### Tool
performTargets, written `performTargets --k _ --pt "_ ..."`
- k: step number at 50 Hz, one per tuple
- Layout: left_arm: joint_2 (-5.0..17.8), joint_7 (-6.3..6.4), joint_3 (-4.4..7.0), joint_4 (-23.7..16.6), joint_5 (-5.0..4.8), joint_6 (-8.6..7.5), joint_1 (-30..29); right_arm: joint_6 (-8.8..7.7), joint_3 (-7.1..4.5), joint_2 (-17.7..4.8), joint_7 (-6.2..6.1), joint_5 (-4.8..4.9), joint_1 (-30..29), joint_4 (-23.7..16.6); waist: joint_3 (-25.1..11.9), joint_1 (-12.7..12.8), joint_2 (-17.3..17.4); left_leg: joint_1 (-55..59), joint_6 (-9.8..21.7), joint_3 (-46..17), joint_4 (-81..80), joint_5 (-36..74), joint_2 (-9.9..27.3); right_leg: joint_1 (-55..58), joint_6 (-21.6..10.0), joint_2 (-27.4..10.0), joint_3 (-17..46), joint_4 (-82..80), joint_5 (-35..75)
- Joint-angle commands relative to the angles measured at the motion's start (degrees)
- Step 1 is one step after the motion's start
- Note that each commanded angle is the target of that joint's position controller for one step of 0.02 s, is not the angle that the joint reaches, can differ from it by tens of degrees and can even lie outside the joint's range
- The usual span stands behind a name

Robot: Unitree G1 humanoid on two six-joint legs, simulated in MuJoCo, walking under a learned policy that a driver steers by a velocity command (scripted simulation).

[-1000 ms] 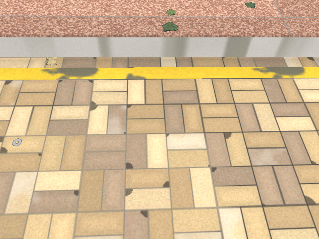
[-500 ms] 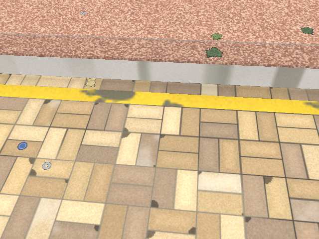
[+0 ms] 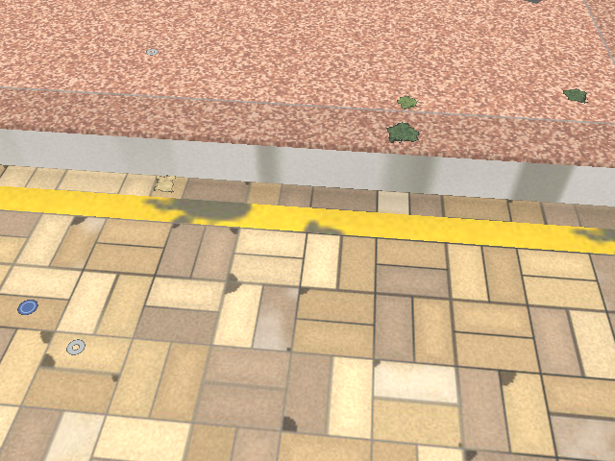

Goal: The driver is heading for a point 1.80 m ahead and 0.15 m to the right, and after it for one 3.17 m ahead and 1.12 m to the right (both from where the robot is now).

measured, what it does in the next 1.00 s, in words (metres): stands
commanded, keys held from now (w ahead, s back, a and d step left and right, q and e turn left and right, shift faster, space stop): no key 1.00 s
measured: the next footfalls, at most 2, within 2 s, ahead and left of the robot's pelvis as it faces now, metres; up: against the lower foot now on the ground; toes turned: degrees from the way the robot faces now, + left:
right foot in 1.74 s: +0.42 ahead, -0.05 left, +0.00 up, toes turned -4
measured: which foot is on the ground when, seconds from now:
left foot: down 0.00-1.00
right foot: down 0.00-1.00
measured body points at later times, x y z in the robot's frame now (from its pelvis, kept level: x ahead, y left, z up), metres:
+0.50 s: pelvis +0.00 +0.00 +0.00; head +0.01 +0.00 +0.45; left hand -0.02 +0.22 -0.16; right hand -0.02 -0.22 -0.16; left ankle +0.00 +0.11 -0.75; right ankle +0.01 -0.10 -0.75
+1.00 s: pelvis +0.01 +0.00 +0.00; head +0.01 +0.00 +0.45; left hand -0.03 +0.21 -0.16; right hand -0.03 -0.21 -0.16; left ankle +0.00 +0.11 -0.75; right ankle +0.01 -0.10 -0.75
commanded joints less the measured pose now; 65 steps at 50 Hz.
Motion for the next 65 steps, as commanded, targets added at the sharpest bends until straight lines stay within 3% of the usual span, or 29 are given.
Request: performTargets --k 1,21,51,52,55,57,60,62,64,65 --pt "4.35 0.26 0.58 -0.05 -0.01 -0.22 3.08 -0.28 -0.63 -4.95 -0.22 -0.02 2.63 -0.28 1.76 0.03 0.2 -2.87 1.95 -5.97 -4.34 5.63 6.24 0.23 -0.96 -6.07 6.28 -3.59 3.28" --pt "2.01 0.63 0.07 3.61 0.02 -0.19 4.51 -0.1 -0.25 -2.39 -0.43 -0.08 5.82 2.68 3.1 -0.13 0.13 -3.6 1.81 -5.5 -4.39 3.52 5.74 -1.05 -0.94 -6.14 6.54 -3.71 1.54" --pt "0.23 0.8 0.1 4.68 0.03 -0.47 6.53 -0.29 -0.36 -0.31 -0.59 -0.13 8.84 3.42 3.65 -0.17 0.12 -3.86 1.59 -5.15 -3.78 3.71 5.65 -1.29 -1.12 -6.09 6.62 -3.49 1.93" --pt "0.08 0.77 0.07 4.8 0.08 -0.43 6.93 -0.26 -0.31 -0.08 -0.57 -0.21 9.36 3.56 2.46 -0.16 0.01 -3.48 1.68 -4.94 -4.15 -0.09 5.14 -0.85 -1.18 -5.67 6.58 -3.98 -2.19" --pt "2.55 0.54 1.31 3.93 0.24 0.25 7.11 0.25 -1.23 -1.57 -0.27 -0.66 9.22 2.4 4.94 0.0 -1.22 -7.89 3.5 -3.66 -0.64 -19.95 2.05 -4.33 -3.47 -4.03 7.48 -3.16 -24.11" --pt "2.71 0.24 1.77 3.44 0.33 0.46 8.83 0.18 -1.26 -0.67 0.23 -1.13 7.8 0.68 9.06 1.0 -2.5 -14.44 4.42 -3.86 2.78 -25.69 1.41 -5.54 -5.86 -6.32 12.06 -4.58 -33.28" --pt "5.44 0.17 3.32 4.31 0.61 0.01 13.49 -1.42 -0.95 1.6 1.16 -1.92 4.38 -2.25 7.62 2.75 -8.34 -19.07 3.33 2.91 15.12 -12.55 -0.21 0.08 -11.19 -16.28 25.93 -12.56 -36.2" --pt "6.06 -0.12 3.88 3.29 0.58 -0.51 10.87 -2.56 -1.49 0.27 1.82 -1.73 3.95 -3.52 7.09 1.18 -6.45 -15.39 3.38 2.96 17.0 -11.65 1.58 -4.15 -11.85 -17.73 26.38 -14.11 -32.94" --pt "5.87 -0.39 4.06 1.47 -0.03 -0.85 5.15 -3.3 -1.58 1.66 2.23 -1.1 9.47 -2.32 7.38 -2.96 -5.85 -3.63 4.25 4.12 8.68 -11.07 0.54 -12.6 -9.48 -13.79 19.43 -11.17 -30.12" --pt "5.4 -0.5 4.11 0.37 -0.26 -1.03 2.1 -3.55 -1.75 2.12 2.05 -0.71 14.93 -0.35 7.85 -5.56 -4.66 5.49 4.64 4.44 3.14 -9.35 -1.01 -19.01 -7.94 -10.37 15.03 -6.73 -28.81"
